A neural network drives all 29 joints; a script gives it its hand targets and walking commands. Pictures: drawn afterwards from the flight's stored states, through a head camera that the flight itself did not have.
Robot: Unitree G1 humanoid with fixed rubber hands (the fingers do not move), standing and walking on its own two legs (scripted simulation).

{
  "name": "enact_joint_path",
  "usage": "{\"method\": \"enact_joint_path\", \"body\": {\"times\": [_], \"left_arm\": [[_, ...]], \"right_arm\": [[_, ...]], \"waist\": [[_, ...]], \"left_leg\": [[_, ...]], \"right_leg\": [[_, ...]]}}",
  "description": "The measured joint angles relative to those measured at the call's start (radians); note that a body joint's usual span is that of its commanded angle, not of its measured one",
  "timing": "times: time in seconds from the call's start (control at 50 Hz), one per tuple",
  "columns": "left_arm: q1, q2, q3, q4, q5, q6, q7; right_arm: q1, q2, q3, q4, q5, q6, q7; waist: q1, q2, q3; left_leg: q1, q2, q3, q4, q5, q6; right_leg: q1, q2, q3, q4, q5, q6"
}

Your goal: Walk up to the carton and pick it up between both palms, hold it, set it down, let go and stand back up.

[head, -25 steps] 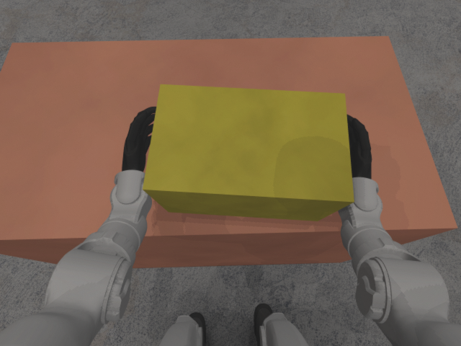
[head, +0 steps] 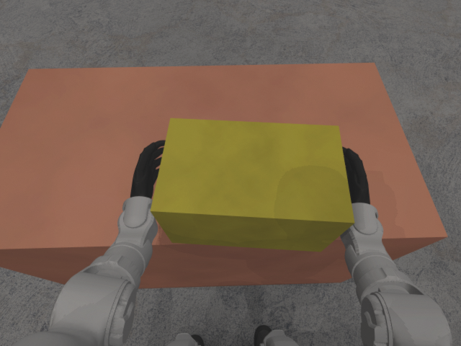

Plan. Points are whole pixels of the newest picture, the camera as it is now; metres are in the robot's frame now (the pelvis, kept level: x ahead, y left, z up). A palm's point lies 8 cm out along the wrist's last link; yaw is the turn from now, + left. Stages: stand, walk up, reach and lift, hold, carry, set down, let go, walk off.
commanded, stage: reach and lift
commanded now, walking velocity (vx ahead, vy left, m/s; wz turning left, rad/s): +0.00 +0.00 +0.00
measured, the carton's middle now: (249, 188) +0.39 -0.04 -0.02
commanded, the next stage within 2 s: hold in 1.86 s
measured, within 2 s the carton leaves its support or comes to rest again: leaves its support in 0.10 s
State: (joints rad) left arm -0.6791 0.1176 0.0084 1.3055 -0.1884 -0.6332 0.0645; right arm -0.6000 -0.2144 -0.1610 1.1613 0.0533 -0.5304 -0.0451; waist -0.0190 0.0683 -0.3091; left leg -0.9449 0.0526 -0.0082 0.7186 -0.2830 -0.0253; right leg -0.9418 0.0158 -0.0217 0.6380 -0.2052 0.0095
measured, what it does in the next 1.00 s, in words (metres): stands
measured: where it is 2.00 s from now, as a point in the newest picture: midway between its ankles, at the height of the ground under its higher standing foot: outside the picture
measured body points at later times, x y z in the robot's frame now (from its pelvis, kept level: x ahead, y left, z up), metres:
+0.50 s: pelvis -0.03 -0.01 +0.01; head +0.01 -0.03 +0.45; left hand +0.39 +0.16 +0.09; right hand +0.39 -0.22 +0.08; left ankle +0.00 +0.13 -0.70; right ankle +0.03 -0.12 -0.70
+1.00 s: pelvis -0.01 -0.04 +0.03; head -0.01 -0.08 +0.48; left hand +0.39 +0.16 +0.17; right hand +0.39 -0.23 +0.15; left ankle +0.00 +0.13 -0.70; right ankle +0.03 -0.12 -0.70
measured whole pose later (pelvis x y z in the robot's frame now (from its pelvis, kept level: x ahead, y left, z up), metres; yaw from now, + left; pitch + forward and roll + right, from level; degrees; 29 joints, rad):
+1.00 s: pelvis -0.01 -0.04 +0.03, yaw +2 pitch +10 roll +2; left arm -0.59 0.25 0.07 0.67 -0.23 0.19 0.03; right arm -0.59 -0.17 -0.08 0.48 0.13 0.38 -0.18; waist -0.02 0.05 -0.22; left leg -0.42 0.02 -0.01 0.41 -0.16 -0.04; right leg -0.51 -0.01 -0.02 0.53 -0.20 -0.01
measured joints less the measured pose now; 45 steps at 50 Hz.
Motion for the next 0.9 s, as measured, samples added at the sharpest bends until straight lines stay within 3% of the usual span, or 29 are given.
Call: {"method": "enact_joint_path", "body": {"times": [0.24,0.54,0.78,0.9], "left_arm": [[0.129,0.035,-0.057,-0.265,-0.075,0.177,0.028],[0.022,0.102,-0.058,-0.316,-0.08,0.429,0.026],[0.018,0.137,-0.057,-0.429,-0.08,0.618,0.013],[0.046,0.136,0.015,-0.535,-0.068,0.745,-0.017]], "right_arm": [[0.086,0.009,0.078,-0.305,0.043,0.252,-0.028],[-0.03,0.011,0.078,-0.371,0.055,0.52,-0.063],[-0.03,0.014,0.078,-0.529,0.075,0.748,-0.099],[-0.013,0.03,0.078,-0.62,0.075,0.852,-0.122]], "waist": [[0.0,0.0,-0.044],[0.0,0.0,-0.052],[0.0,-0.003,0.038],[0.0,-0.012,0.076]], "left_leg": [[0.008,-0.001,-0.001,-0.001,0.026,0.0],[0.134,-0.012,-0.002,-0.065,0.056,-0.009],[0.368,-0.026,-0.001,-0.197,0.085,-0.012],[0.469,-0.029,-0.001,-0.272,0.11,-0.011]], "right_leg": [[0.007,0.0,0.0,0.0,0.025,-0.002],[0.106,-0.01,0.0,-0.001,0.02,-0.011],[0.3,-0.022,0.0,-0.044,0.0,-0.021],[0.383,-0.025,0.0,-0.078,0.003,-0.022]]}}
